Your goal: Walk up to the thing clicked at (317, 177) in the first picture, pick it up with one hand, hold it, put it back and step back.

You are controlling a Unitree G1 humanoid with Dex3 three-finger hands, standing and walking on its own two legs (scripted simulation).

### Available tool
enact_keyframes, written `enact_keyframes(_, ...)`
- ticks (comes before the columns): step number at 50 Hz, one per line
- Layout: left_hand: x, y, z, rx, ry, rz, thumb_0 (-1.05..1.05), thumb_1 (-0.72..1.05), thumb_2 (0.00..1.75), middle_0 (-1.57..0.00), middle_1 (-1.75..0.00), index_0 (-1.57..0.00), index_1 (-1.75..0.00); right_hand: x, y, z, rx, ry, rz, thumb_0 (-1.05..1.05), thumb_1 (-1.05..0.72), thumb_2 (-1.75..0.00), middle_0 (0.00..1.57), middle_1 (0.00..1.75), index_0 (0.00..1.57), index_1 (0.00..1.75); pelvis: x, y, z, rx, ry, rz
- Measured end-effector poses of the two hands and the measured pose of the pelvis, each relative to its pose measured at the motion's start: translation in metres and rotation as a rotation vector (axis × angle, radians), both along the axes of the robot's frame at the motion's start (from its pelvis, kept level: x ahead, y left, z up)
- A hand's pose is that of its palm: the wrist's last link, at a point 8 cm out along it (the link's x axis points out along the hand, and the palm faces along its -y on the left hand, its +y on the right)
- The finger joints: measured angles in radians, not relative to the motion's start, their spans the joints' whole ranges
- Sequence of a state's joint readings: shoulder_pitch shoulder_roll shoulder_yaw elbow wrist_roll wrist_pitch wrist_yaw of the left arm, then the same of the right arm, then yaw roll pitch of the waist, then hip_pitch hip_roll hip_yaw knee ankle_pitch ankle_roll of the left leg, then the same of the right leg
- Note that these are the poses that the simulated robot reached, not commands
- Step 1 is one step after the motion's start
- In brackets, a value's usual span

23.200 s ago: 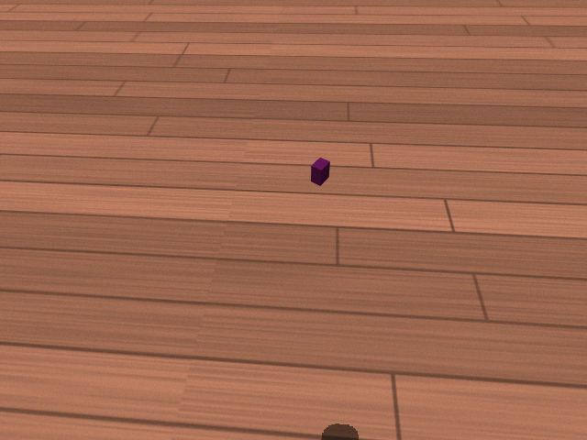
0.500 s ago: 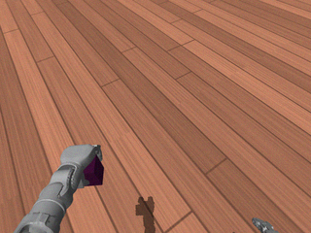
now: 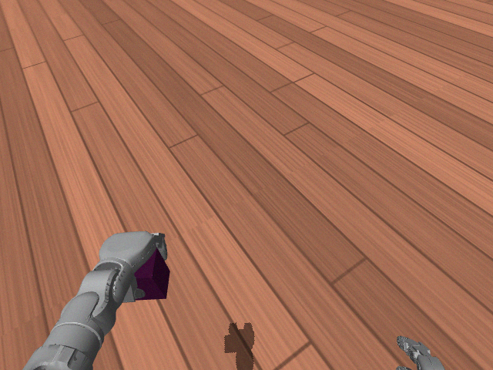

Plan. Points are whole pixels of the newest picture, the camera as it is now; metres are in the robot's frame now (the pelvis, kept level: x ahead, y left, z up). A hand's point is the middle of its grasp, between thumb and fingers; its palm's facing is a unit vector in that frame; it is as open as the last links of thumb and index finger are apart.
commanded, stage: hold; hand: left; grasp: from above
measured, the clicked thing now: (141, 275) +0.31 +0.23 -0.07
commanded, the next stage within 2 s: crouch in 1.10 s
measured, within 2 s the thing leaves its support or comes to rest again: neither
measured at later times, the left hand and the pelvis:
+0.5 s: hand (136, 274) +0.29 +0.22 -0.02, palm faces -0.44 -0.04 -0.90, open 9.7 cm; pelvis +0.00 +0.00 +0.01, yaw +0 degrees
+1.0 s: hand (136, 274) +0.29 +0.22 -0.02, palm faces -0.45 -0.04 -0.89, open 9.7 cm; pelvis +0.00 -0.01 +0.01, yaw +0 degrees
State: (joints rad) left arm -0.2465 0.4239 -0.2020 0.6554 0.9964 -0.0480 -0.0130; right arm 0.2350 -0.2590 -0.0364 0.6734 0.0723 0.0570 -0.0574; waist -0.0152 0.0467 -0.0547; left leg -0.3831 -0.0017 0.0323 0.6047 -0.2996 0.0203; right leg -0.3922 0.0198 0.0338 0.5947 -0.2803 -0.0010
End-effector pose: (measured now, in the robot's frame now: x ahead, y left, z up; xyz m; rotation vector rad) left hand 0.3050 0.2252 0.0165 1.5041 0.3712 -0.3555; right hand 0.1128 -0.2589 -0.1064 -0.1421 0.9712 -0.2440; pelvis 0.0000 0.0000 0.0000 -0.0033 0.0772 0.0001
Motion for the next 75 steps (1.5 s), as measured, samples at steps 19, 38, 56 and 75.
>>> enact_keyframes(19,-0.009,-0.004,0.013,-0.011,-0.008,-0.008,-0.01,-0.16,1.0,-0.57,-0.95,-0.63,-0.87,0.01,-0.001,0.007,0.003,-0.027,0.011,0.01,-0.92,-0.9,0.2,0.3,0.2,0.3,-0.003,-0.004,0.006,0.004,-0.032,0.001)
enact_keyframes(38,-0.01,-0.009,0.02,-0.014,0.001,-0.016,-0.02,-0.15,0.99,-0.57,-0.94,-0.63,-0.87,0.024,0.003,0.013,0.014,-0.05,0.022,0.01,-0.92,-0.9,0.2,0.3,0.2,0.3,0.001,-0.005,0.01,0.007,-0.05,0.001)
enact_keyframes(56,-0.005,-0.004,0.019,-0.008,-0.002,-0.004,-0.02,-0.15,0.99,-0.57,-0.94,-0.63,-0.87,0.025,0.002,0.012,0.011,-0.02,0.016,0.01,-0.92,-0.9,0.2,0.3,0.2,0.3,0.005,-0.005,0.011,0.006,-0.047,0.004)
enact_keyframes(75,-0.007,-0.003,-0.024,0.012,0.0,-0.011,-0.02,-0.11,0.94,-0.55,-0.94,-0.6,-0.88,0.018,-0.002,0.001,-0.007,0.034,0.033,0.01,-0.9,-0.9,0.2,0.3,0.2,0.3,0.001,-0.006,0.001,0.004,0.018,0.017)
